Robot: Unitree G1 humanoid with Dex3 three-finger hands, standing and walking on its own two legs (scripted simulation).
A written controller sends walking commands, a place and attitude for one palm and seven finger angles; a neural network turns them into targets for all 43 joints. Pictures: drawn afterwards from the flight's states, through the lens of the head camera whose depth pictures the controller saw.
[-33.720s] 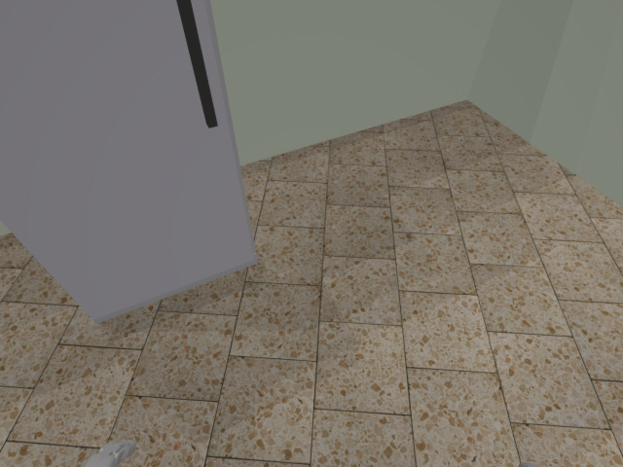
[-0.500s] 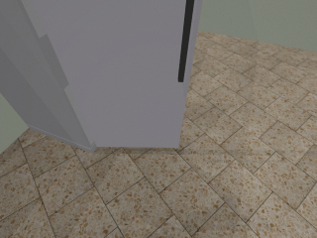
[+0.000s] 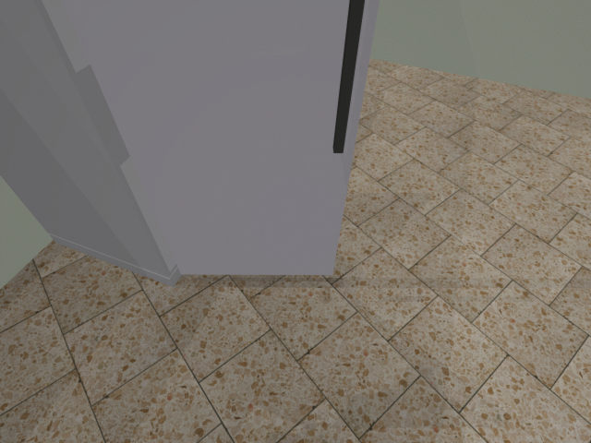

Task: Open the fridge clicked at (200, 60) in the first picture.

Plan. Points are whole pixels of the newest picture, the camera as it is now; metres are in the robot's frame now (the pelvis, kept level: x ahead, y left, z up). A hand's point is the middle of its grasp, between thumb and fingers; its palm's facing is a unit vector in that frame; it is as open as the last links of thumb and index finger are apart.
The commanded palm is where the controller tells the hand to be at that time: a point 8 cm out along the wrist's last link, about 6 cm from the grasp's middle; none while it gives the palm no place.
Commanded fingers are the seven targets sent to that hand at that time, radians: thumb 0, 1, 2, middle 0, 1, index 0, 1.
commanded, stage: stand and wait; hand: right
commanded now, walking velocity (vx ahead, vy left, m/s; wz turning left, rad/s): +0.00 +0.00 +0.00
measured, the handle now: (350, 37) +0.76 -0.05 +0.19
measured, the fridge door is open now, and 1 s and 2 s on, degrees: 69 69 69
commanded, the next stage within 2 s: none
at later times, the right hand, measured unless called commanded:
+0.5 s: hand out of the picture +0.06 -0.21 -0.17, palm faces +0.00 +0.96 -0.27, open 7.4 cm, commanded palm none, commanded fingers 0.00 -0.90 -0.90 0.20 0.30 0.20 0.30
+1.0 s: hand out of the picture +0.07 -0.21 -0.16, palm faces +0.00 +0.96 -0.29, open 7.4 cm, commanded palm none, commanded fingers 0.00 -0.90 -0.90 0.20 0.30 0.20 0.30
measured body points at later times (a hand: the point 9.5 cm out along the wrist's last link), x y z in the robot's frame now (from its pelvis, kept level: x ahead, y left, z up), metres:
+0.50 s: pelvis +0.00 +0.01 +0.00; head +0.02 +0.02 +0.45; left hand +0.03 +0.28 -0.15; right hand +0.06 -0.26 -0.15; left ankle +0.02 +0.13 -0.75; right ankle -0.04 -0.09 -0.75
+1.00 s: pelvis +0.00 +0.02 +0.00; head +0.02 +0.03 +0.45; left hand +0.06 +0.30 -0.14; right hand +0.08 -0.26 -0.14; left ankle +0.02 +0.13 -0.75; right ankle -0.04 -0.09 -0.75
